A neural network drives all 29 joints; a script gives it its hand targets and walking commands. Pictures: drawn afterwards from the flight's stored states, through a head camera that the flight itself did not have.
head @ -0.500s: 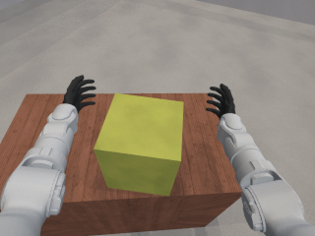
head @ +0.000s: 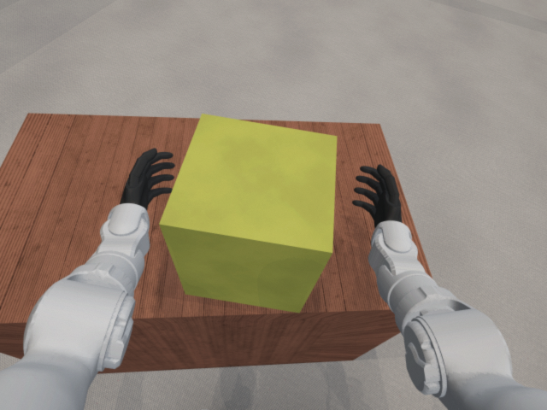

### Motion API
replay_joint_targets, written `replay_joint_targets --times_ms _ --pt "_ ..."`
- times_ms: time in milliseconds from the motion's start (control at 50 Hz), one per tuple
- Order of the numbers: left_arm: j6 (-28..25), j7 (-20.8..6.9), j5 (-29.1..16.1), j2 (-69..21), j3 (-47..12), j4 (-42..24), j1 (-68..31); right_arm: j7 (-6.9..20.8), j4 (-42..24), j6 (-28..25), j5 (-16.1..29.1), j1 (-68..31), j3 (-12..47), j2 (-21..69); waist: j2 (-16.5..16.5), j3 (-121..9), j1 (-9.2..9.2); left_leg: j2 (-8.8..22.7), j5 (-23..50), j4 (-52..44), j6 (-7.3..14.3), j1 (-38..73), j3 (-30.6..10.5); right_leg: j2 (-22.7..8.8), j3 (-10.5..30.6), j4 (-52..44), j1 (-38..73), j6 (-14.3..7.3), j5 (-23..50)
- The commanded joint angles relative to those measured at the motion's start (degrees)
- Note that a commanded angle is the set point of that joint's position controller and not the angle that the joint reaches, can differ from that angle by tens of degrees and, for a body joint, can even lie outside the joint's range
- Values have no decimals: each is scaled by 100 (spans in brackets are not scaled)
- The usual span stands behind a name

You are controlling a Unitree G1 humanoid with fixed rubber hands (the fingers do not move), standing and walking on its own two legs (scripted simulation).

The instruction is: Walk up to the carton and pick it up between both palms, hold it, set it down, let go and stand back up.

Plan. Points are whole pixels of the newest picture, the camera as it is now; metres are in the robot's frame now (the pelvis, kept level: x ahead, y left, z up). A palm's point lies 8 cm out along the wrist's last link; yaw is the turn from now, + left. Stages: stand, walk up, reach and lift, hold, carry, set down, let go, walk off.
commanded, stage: reach and lift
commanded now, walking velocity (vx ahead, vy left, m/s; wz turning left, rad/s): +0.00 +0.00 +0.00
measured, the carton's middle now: (254, 221) +0.42 +0.02 -0.02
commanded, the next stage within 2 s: none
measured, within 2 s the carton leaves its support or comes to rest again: neither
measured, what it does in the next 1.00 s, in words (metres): stands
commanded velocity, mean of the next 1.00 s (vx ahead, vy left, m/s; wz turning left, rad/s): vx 0.00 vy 0.00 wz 0.00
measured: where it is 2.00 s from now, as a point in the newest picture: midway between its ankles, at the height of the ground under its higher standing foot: outside the picture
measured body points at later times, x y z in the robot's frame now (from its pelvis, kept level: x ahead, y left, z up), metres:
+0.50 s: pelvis -0.01 +0.00 -0.02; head +0.09 +0.02 +0.42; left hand +0.46 +0.17 +0.01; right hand +0.42 -0.17 +0.01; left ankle +0.02 +0.12 -0.70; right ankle +0.01 -0.14 -0.70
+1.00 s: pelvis +0.01 +0.01 +0.01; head +0.11 +0.03 +0.45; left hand +0.43 +0.15 +0.01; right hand +0.39 -0.15 +0.00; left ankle +0.01 +0.12 -0.70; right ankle +0.01 -0.14 -0.70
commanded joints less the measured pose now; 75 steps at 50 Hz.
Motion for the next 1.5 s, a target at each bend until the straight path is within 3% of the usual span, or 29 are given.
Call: replay_joint_targets --times_ms 0,100,120,140,300,420,500,560,580,620,640,660,680,780,880,1160,1480 --pt "-427 -28 27 702 17 -452 -2705 42 -430 -477 228 -2198 146 -820 711 -3640 4 -168 3123 91 -592 2918 210 201 -238 -133 897 -53 1782" --pt "-451 -6 -99 703 -49 -517 -2812 50 -638 -550 386 -2395 280 -810 636 -3586 46 -211 2762 147 -534 2513 250 156 -174 -22 807 -29 1506" --pt "-444 37 -236 838 -312 -609 -3485 -9 -640 -506 298 -2762 -101 -1018 808 -3662 -212 -230 2420 203 -583 2385 273 134 -256 -36 457 -45 1472" --pt "-417 74 -336 763 -346 -572 -3413 5 -740 -450 256 -2783 10 -953 741 -3677 -104 -207 2249 259 -554 2504 285 152 -280 89 399 -68 1370" --pt "-395 50 -221 693 -129 -696 -3158 -104 -1048 -353 299 -2704 195 -698 506 -4324 -18 -294 2564 567 -479 2125 344 150 -130 373 863 57 1960" --pt "-422 -8 37 54 -18 -879 -3245 -137 -1125 -324 -205 -2875 -160 -133 476 -4098 -87 -213 2436 600 -450 2133 281 101 -138 319 567 -24 1607" --pt "-452 -77 612 -396 396 -965 -3303 -158 -927 -521 -931 -2901 -763 273 497 -3989 -156 -168 2502 572 -485 2267 326 91 -174 231 623 -57 1624" --pt "-409 -115 1371 -862 885 -1120 -3294 -174 -796 -807 -1852 -2850 -1484 771 597 -3889 -174 -174 2556 478 -534 2447 423 148 -250 69 810 -68 1761" --pt "-387 -214 1807 -1555 982 -1146 -3296 -91 -715 -900 -2447 -2875 -1727 1673 673 -3724 -136 -205 2538 427 -489 2619 488 167 -319 -53 892 -64 1828" --pt "-479 -501 2571 -3092 1179 -690 -3281 325 -760 -1021 -3565 -3098 -2127 3167 820 -3566 -16 -167 2640 250 -556 3003 515 224 -437 -232 980 -201 1795" --pt "-577 -588 2869 -3647 1259 -415 -3199 533 -662 -1054 -3938 -3103 -2238 3682 896 -3488 10 -143 2710 181 -595 3141 479 237 -459 -280 1079 -276 1808" --pt "-744 -646 3040 -3940 1377 -273 -2755 704 -791 -1092 -4066 -2731 -1880 4154 748 -3526 225 -155 2926 139 -571 3162 470 236 -459 -291 1440 -250 1958" --pt "-870 -656 3117 -4034 1403 -133 -2631 801 -737 -1103 -4146 -2577 -1807 4271 742 -3496 221 -143 3011 81 -569 3098 459 247 -423 -300 1649 -259 2121" --pt "-1084 -473 3167 -4024 1391 -222 -2673 968 -578 -1152 -4409 -2324 -1802 4150 859 -2935 175 -29 3065 -308 -634 3208 362 258 -414 -569 1621 -295 1712" --pt "-1187 -384 3113 -3926 1462 -153 -2550 995 -581 -1173 -4544 -2165 -1825 4125 629 -2596 214 2 2949 -526 -602 3200 343 206 -377 -751 1789 -262 1528" --pt "-1326 -518 3141 -3930 1548 -100 -2269 861 -370 -1305 -4546 -1721 -1604 4534 440 -2448 190 -77 3070 -638 -483 2921 452 109 -253 -819 2404 -214 2181" --pt "-1306 -583 3230 -3879 1628 -110 -2175 765 -278 -1417 -4563 -1647 -1604 4640 447 -2333 272 -105 2758 -782 -391 2755 523 82 -248 -956 2463 -217 1988"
